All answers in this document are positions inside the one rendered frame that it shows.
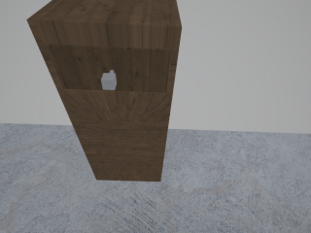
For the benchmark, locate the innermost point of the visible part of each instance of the drawer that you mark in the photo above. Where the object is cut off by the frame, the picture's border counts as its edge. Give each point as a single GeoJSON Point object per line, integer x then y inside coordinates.
{"type": "Point", "coordinates": [137, 69]}

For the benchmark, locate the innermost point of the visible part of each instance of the handle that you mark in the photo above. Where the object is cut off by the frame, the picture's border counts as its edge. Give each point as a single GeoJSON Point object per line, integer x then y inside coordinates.
{"type": "Point", "coordinates": [109, 80]}

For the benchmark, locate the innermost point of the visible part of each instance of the cabinet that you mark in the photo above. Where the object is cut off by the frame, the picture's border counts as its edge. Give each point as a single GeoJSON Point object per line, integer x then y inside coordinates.
{"type": "Point", "coordinates": [123, 133]}

